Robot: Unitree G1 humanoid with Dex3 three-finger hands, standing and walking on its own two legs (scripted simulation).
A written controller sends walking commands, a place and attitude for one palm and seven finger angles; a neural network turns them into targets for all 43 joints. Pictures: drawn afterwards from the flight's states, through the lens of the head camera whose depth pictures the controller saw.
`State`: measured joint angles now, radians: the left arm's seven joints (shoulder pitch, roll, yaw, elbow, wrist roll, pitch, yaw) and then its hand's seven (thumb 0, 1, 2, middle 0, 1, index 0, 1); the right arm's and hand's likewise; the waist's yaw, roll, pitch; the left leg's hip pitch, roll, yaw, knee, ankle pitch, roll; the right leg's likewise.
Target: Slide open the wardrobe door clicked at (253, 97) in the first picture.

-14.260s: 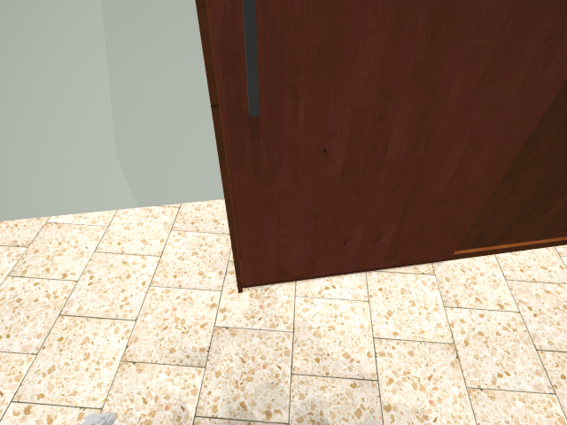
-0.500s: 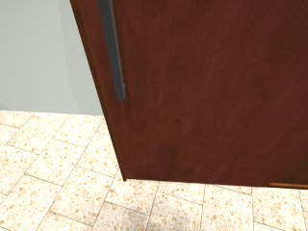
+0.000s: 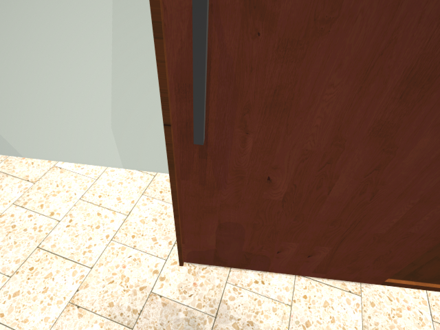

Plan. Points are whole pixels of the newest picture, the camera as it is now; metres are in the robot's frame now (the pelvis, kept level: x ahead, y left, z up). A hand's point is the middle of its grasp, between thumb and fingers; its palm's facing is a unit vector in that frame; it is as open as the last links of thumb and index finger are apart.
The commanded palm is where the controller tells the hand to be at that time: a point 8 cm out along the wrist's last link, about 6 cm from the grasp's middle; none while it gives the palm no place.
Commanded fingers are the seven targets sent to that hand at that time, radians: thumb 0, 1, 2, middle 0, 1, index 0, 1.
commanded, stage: come to a stop and stand still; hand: left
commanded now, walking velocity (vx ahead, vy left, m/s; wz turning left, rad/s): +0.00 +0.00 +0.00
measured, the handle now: (201, 67) +0.51 +0.08 +0.24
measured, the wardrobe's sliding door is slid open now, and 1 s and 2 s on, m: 0.00 0.00 0.00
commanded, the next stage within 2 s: look again from close up in 0.04 s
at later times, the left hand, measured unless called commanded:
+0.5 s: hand out of the picture -0.05 +0.17 -0.18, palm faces +0.01 -0.99 -0.17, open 7.4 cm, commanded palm none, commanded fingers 0.00 0.90 0.90 -0.20 -0.30 -0.20 -0.30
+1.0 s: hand out of the picture -0.04 +0.15 -0.18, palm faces +0.02 -0.99 -0.14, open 7.4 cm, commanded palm none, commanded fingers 0.00 0.90 0.90 -0.20 -0.30 -0.20 -0.30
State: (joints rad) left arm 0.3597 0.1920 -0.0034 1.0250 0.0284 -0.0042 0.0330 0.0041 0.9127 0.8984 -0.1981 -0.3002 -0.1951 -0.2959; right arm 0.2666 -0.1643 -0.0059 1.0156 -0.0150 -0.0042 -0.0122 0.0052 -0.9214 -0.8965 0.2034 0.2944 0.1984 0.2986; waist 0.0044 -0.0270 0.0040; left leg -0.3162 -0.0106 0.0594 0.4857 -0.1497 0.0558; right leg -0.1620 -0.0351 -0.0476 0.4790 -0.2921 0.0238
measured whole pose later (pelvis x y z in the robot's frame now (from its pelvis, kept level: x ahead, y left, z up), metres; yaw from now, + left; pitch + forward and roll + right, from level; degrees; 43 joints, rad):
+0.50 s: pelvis -0.01 +0.00 +0.00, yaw +0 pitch -2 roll -1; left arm 0.39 0.18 -0.01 1.08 0.03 -0.01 0.03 0.00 0.91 0.90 -0.20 -0.30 -0.20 -0.30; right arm 0.28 -0.16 0.00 1.08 -0.01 0.00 -0.01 0.00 -0.91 -0.90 0.20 0.29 0.20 0.30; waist 0.00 -0.02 0.00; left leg -0.30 -0.01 0.05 0.43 -0.10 0.05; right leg -0.16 -0.03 -0.05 0.44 -0.26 0.02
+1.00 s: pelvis -0.01 -0.01 +0.00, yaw +0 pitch -2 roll -1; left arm 0.38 0.15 -0.01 1.08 0.02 -0.01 0.03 0.00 0.91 0.90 -0.20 -0.30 -0.20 -0.30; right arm 0.30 -0.13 0.00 1.11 -0.01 0.00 -0.01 0.00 -0.91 -0.90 0.20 0.29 0.20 0.30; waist 0.00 -0.03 0.01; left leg -0.30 0.00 0.04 0.44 -0.11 0.04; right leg -0.15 -0.02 -0.06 0.44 -0.26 0.01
